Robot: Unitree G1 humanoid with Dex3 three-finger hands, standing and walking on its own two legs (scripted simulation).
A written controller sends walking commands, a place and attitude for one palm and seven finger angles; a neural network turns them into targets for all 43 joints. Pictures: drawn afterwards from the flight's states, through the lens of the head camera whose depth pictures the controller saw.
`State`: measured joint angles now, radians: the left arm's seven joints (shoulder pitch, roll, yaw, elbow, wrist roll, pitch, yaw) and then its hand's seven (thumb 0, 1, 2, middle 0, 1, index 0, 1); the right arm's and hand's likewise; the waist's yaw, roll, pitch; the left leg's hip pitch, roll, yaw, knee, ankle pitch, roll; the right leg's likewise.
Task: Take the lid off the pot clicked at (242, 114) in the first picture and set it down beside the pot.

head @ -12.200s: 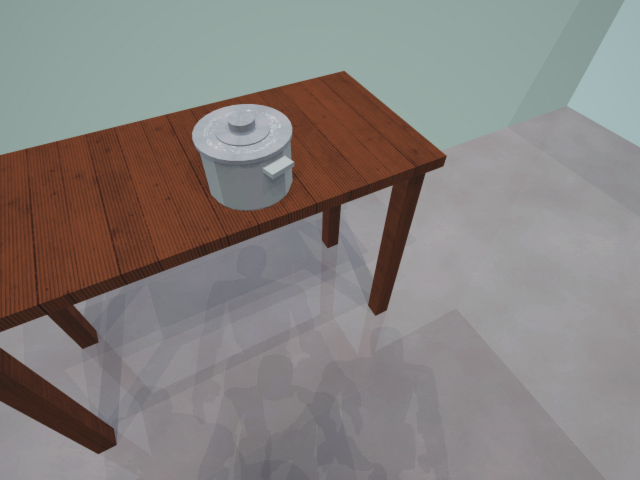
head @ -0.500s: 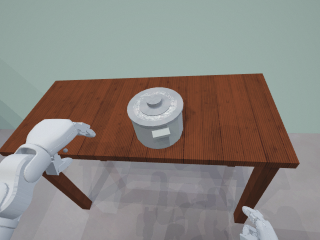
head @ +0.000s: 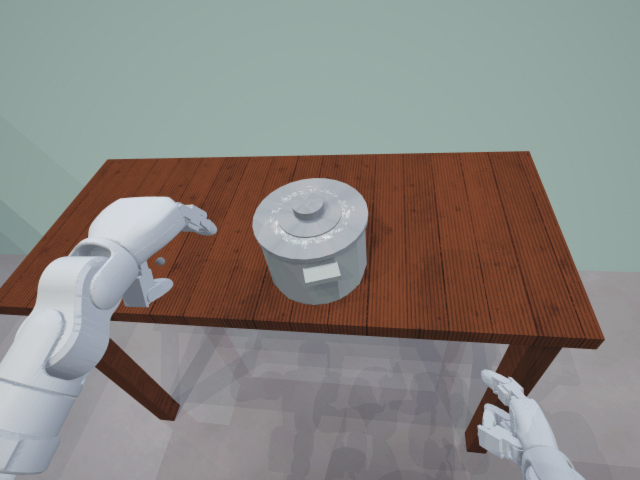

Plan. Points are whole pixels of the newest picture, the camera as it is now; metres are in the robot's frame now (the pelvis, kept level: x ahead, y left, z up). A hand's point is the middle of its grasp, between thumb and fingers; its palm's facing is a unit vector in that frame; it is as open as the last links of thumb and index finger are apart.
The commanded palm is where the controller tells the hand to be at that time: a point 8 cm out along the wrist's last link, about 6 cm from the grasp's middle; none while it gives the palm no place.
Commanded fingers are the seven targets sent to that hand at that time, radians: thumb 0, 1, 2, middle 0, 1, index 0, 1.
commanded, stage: move the open hand above the knob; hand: left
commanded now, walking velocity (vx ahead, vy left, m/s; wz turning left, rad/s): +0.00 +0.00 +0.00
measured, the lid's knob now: (308, 206) +0.49 +0.07 +0.08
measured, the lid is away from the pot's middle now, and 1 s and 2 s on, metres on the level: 0.00 0.00 0.00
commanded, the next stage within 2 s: none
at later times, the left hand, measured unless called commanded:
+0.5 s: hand (215, 228) +0.37 +0.17 +0.15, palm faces -0.19 -0.03 -0.98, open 10.0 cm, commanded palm +0.36 +0.17 +0.21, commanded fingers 0.00 -0.29 1.43 -0.84 -0.08 -0.84 -0.08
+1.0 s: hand (257, 200) +0.42 +0.12 +0.15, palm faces -0.21 -0.03 -0.98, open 10.0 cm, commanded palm +0.41 +0.12 +0.21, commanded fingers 0.00 -0.29 1.43 -0.84 -0.08 -0.84 -0.08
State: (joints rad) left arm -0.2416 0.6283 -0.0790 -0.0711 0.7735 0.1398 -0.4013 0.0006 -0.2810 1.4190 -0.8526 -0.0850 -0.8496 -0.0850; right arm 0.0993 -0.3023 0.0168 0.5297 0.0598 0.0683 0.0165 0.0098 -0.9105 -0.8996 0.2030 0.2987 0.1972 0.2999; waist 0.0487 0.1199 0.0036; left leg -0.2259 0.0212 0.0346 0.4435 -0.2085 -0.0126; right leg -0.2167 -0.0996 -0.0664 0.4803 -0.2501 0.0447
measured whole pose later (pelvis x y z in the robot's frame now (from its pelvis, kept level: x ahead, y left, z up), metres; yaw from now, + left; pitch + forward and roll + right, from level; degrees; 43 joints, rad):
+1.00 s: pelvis +0.02 -0.01 +0.00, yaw -1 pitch +2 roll +2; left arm -0.69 0.44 -0.30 0.32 0.84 0.28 -0.37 0.00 -0.28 1.42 -0.85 -0.08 -0.85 -0.08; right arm 0.14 -0.29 0.01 0.60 0.08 0.11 0.02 0.01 -0.91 -0.90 0.20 0.30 0.20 0.30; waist -0.01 0.10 -0.02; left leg -0.26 0.02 0.05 0.46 -0.24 -0.02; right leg -0.28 -0.10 -0.05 0.54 -0.30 0.04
